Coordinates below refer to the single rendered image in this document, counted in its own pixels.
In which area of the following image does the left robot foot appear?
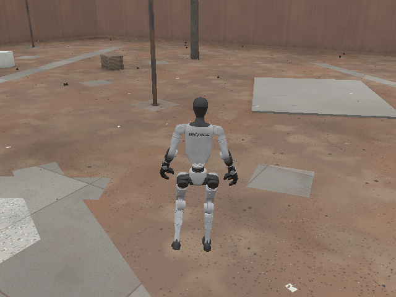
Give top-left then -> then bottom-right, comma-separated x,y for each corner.
171,240 -> 181,250

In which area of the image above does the robot left upper arm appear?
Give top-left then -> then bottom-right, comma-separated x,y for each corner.
168,124 -> 187,158

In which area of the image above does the right robot forearm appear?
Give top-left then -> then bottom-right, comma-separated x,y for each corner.
224,150 -> 236,175

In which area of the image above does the robot right upper arm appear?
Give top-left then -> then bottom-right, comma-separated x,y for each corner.
212,125 -> 230,160

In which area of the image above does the left robot hand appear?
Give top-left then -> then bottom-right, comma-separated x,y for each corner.
160,167 -> 174,179

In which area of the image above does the right robot hand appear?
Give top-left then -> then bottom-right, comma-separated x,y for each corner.
223,173 -> 238,186

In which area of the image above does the left robot thigh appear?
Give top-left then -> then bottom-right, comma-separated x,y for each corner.
176,172 -> 189,210

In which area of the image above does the left robot forearm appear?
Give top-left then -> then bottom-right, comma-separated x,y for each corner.
161,148 -> 173,170

